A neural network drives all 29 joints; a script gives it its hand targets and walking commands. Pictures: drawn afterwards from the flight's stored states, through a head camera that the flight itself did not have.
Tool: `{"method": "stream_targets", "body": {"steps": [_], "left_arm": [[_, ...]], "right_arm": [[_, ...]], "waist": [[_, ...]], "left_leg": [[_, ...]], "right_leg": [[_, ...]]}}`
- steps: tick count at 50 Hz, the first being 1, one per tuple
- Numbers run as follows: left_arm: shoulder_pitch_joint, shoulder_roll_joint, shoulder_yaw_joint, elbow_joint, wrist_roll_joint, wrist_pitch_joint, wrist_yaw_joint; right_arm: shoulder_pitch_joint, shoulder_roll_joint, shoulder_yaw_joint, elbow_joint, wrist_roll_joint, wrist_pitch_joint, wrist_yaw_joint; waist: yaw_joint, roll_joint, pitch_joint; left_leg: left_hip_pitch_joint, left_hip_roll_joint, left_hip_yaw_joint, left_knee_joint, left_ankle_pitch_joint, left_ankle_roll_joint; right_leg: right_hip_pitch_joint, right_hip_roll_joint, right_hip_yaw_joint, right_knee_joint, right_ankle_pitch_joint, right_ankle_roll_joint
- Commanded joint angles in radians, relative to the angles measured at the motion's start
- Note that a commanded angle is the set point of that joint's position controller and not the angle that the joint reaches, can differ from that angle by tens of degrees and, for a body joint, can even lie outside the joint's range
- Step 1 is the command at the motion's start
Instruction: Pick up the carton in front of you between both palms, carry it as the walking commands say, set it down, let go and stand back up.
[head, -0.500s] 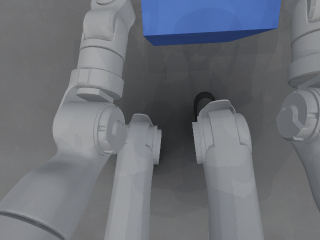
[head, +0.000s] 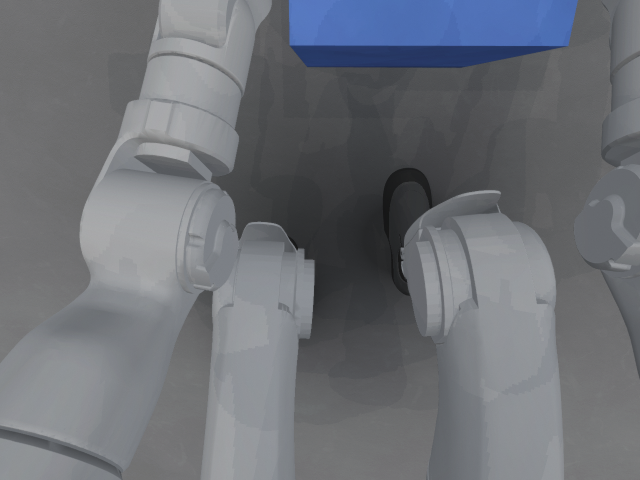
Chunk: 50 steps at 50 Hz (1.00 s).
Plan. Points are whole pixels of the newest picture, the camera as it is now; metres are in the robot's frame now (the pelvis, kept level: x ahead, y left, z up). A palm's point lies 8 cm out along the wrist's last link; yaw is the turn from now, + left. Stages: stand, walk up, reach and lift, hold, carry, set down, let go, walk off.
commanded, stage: set down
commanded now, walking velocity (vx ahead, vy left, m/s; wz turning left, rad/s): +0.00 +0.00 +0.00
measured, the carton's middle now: out of the picture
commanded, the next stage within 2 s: let go in 1.92 s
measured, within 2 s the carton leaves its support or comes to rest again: neither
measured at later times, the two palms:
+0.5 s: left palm out of the picture +0.57 +0.00 -0.19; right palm out of the picture +0.51 -0.31 -0.19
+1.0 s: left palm out of the picture +0.57 +0.03 -0.18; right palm out of the picture +0.52 -0.35 -0.18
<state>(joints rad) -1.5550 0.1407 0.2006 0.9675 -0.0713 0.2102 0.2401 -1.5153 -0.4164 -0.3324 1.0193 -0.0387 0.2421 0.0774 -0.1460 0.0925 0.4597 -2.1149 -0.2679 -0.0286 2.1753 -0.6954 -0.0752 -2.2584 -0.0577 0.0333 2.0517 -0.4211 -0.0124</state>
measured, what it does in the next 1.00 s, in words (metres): stands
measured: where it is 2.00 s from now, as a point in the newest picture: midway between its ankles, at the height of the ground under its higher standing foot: (341, 282)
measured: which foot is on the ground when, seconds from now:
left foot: down 0.00-1.00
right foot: down 0.00-1.00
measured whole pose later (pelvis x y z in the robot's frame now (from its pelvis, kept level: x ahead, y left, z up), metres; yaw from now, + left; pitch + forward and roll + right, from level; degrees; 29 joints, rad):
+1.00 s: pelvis +0.00 -0.01 -0.01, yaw +0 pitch +33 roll +3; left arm -1.52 0.26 0.06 0.90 -0.16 0.20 0.18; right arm -1.57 -0.57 -0.30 1.16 0.12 0.08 0.07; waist -0.11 0.06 0.52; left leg -2.10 -0.16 0.00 2.21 -0.70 -0.06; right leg -2.26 -0.06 0.01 2.10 -0.42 -0.05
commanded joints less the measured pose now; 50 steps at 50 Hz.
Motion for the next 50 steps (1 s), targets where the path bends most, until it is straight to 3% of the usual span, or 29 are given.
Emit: {"method": "stream_targets", "body": {"steps": [1,5,6,9,10,12,15,16,17,18,20,21,22,25,27,28,29,30,34,35,36,37,39,40,42,43,44,47,50], "left_arm": [[-0.638,-0.788,-0.274,-0.105,-0.067,-0.028,-0.252],[-0.57,-0.765,-0.243,-0.068,-0.037,-0.034,-0.267],[-0.561,-0.78,-0.242,-0.019,-0.046,-0.026,-0.269],[-0.562,-0.695,-0.225,-0.051,-0.036,-0.033,-0.273],[-0.596,-0.758,-0.246,-0.047,-0.053,-0.035,-0.273],[-0.56,-0.681,-0.18,-0.013,0.022,-0.022,-0.278],[-0.546,-0.704,-0.189,0.0,-0.037,-0.021,-0.283],[-0.532,-0.661,-0.183,-0.019,0.002,-0.021,-0.282],[-0.514,-0.685,-0.187,0.022,-0.019,-0.012,-0.289],[-0.481,-0.667,-0.161,0.01,-0.005,-0.035,-0.284],[-0.507,-0.646,-0.173,0.041,-0.02,-0.03,-0.289],[-0.466,-0.628,-0.16,0.01,-0.001,-0.033,-0.286],[-0.45,-0.653,-0.131,0.029,0.033,-0.025,-0.294],[-0.423,-0.546,-0.146,0.036,0.021,-0.033,-0.262],[-0.431,-0.396,-0.125,0.035,0.021,-0.041,-0.23],[-0.401,-0.34,-0.147,0.039,0.013,-0.043,-0.207],[-0.403,-0.231,-0.08,-0.002,0.034,-0.057,-0.185],[-0.371,-0.093,-0.109,-0.011,0.02,-0.068,-0.148],[-0.312,0.142,-0.056,0.022,-0.008,-0.064,-0.065],[-0.308,0.152,-0.075,0.023,-0.035,-0.068,-0.073],[-0.245,0.161,-0.081,0.057,-0.026,-0.069,-0.068],[-0.266,0.165,-0.154,0.001,-0.074,-0.078,-0.078],[-0.249,0.12,-0.143,-0.01,-0.098,-0.081,-0.084],[-0.263,0.115,-0.177,-0.072,-0.12,-0.082,-0.085],[-0.215,0.135,-0.147,-0.061,-0.075,-0.075,-0.07],[-0.246,0.115,-0.188,-0.126,-0.12,-0.076,-0.074],[-0.261,0.157,-0.173,-0.139,-0.105,-0.065,-0.063],[-0.336,0.179,-0.127,-0.21,-0.093,-0.041,-0.064],[-0.292,0.206,-0.103,-0.237,-0.078,-0.016,-0.051]], "right_arm": [[-0.546,0.679,0.244,-0.102,0.072,-0.031,0.205],[-0.464,0.661,0.217,-0.022,0.038,-0.034,0.22],[-0.507,0.642,0.184,-0.04,0.031,-0.033,0.22],[-0.444,0.636,0.197,-0.002,0.038,-0.025,0.214],[-0.436,0.646,0.173,0.051,0.023,-0.021,0.213],[-0.46,0.64,0.154,0.024,0.001,-0.02,0.223],[-0.381,0.597,0.13,0.102,0.015,-0.018,0.215],[-0.411,0.569,0.162,0.049,0.007,-0.019,0.218],[-0.431,0.582,0.145,0.021,-0.006,-0.019,0.218],[-0.413,0.605,0.166,0.062,0.003,-0.021,0.22],[-0.387,0.594,0.154,0.064,-0.009,-0.023,0.215],[-0.352,0.598,0.14,0.055,-0.004,-0.025,0.215],[-0.391,0.565,0.127,0.089,-0.029,-0.02,0.222],[-0.406,0.48,0.113,0.079,-0.027,-0.033,0.206],[-0.345,0.318,0.049,0.088,-0.046,-0.058,0.163],[-0.387,0.229,0.01,0.098,-0.031,-0.077,0.136],[-0.343,0.21,0.017,0.079,-0.026,-0.091,0.112],[-0.293,-0.013,-0.04,0.109,-0.044,-0.111,0.073],[-0.32,-0.337,-0.086,0.176,-0.009,-0.19,-0.031],[-0.322,-0.297,-0.053,0.125,0.059,-0.211,-0.034],[-0.327,-0.333,-0.023,0.189,0.057,-0.211,-0.034],[-0.317,-0.326,-0.069,0.139,0.065,-0.229,-0.028],[-0.304,-0.325,-0.015,0.151,0.1,-0.24,-0.028],[-0.265,-0.294,-0.018,0.172,0.119,-0.239,-0.017],[-0.28,-0.291,0.037,0.139,0.147,-0.229,-0.008],[-0.244,-0.33,-0.015,0.141,0.138,-0.227,-0.003],[-0.289,-0.329,0.027,0.098,0.161,-0.216,-0.002],[-0.364,-0.384,-0.004,0.024,0.179,-0.193,0.001],[-0.313,-0.337,0.013,-0.019,0.153,-0.158,-0.009]], "waist": [[-0.12,0.052,-1.12],[-0.105,0.084,-1.002],[-0.171,0.103,-1.016],[-0.12,0.087,-0.919],[-0.159,0.086,-0.92],[-0.084,0.118,-0.876],[-0.166,0.103,-0.871],[-0.087,0.112,-0.807],[-0.149,0.052,-0.806],[-0.068,0.098,-0.795],[-0.141,0.066,-0.79],[-0.076,0.055,-0.77],[-0.079,0.049,-0.747],[-0.057,0.071,-0.741],[-0.102,0.031,-0.718],[-0.084,0.104,-0.774],[-0.091,-0.006,-0.798],[-0.071,0.072,-0.761],[-0.061,-0.01,-0.926],[-0.099,-0.031,-0.966],[-0.018,-0.02,-0.963],[-0.148,-0.016,-1.004],[-0.058,-0.006,-1.023],[-0.123,-0.001,-1.081],[-0.075,-0.025,-1.135],[-0.116,0.015,-1.173],[-0.068,-0.004,-1.229],[-0.081,0.04,-1.287],[-0.087,-0.053,-1.383]], "left_leg": [[0.163,0.055,0.077,-0.221,0.193,0.033],[0.116,0.053,0.072,-0.222,0.173,0.033],[0.152,0.056,0.05,-0.204,0.147,0.041],[0.11,0.055,0.061,-0.206,0.112,0.039],[0.098,0.049,0.058,-0.206,0.081,0.031],[0.137,0.058,0.079,-0.198,0.107,0.04],[0.106,0.064,0.046,-0.193,0.044,0.04],[0.087,0.068,0.053,-0.198,0.09,0.05],[0.068,0.063,0.053,-0.21,0.039,0.055],[0.066,0.044,0.084,-0.187,0.07,0.055],[0.041,0.066,0.068,-0.164,0.068,0.055],[0.052,0.074,0.051,-0.198,0.095,0.072],[0.072,0.069,0.058,-0.182,0.086,0.071],[0.102,0.07,0.072,-0.185,0.081,0.048],[0.111,0.096,0.059,-0.176,0.068,0.062],[0.151,0.098,0.071,-0.175,0.121,0.042],[0.149,0.088,0.082,-0.176,0.089,0.051],[0.139,0.107,0.081,-0.169,0.114,0.028],[0.189,0.138,0.071,-0.187,0.159,0.008],[0.205,0.134,0.048,-0.176,0.198,0.02],[0.233,0.133,0.08,-0.146,0.245,0.004],[0.247,0.144,0.03,-0.15,0.274,0.008],[0.178,0.141,0.077,-0.151,0.252,-0.008],[0.225,0.146,0.061,-0.162,0.3,-0.005],[0.324,0.147,0.078,-0.162,0.331,0.006],[0.276,0.133,0.064,-0.176,0.328,-0.013],[0.374,0.147,0.059,-0.168,0.329,-0.009],[0.386,0.135,0.072,-0.19,0.243,-0.006],[0.354,0.135,0.087,-0.211,0.211,0.004]], "right_leg": [[0.847,0.087,-0.025,-0.042,0.329,-0.039],[0.759,0.085,-0.033,-0.045,0.262,-0.05],[0.713,0.08,-0.045,-0.046,0.243,-0.044],[0.669,0.068,-0.025,-0.032,0.19,-0.056],[0.705,0.073,-0.033,-0.036,0.195,-0.048],[0.652,0.083,-0.015,-0.062,0.162,-0.06],[0.658,0.06,-0.028,-0.031,0.138,-0.068],[0.648,0.067,0.014,-0.041,0.162,-0.071],[0.694,0.078,-0.033,-0.047,0.142,-0.051],[0.665,0.09,0.004,-0.058,0.122,-0.07],[0.672,0.093,0.001,-0.031,0.177,-0.066],[0.663,0.088,0.0,-0.023,0.169,-0.064],[0.642,0.094,0.0,-0.019,0.131,-0.055],[0.672,0.082,0.001,-0.029,0.126,-0.059],[0.674,0.081,-0.005,-0.037,0.147,-0.043],[0.737,0.078,-0.01,-0.017,0.184,-0.039],[0.738,0.084,-0.028,-0.009,0.158,-0.028],[0.79,0.052,0.003,-0.024,0.204,-0.034],[0.85,0.058,-0.022,0.014,0.272,-0.019],[0.797,0.036,-0.034,0.017,0.298,-0.021],[0.802,0.045,0.006,0.0,0.289,-0.029],[0.799,0.034,-0.032,0.022,0.37,-0.015],[0.821,0.033,-0.011,0.018,0.37,-0.026],[0.846,0.043,-0.019,0.007,0.417,-0.036],[0.816,0.036,-0.012,-0.009,0.437,-0.016],[0.878,0.036,-0.022,-0.003,0.462,-0.021],[0.901,0.035,-0.004,0.001,0.444,-0.016],[0.864,0.025,-0.024,-0.027,0.375,-0.009],[1.015,0.038,-0.037,-0.056,0.383,-0.001]]}}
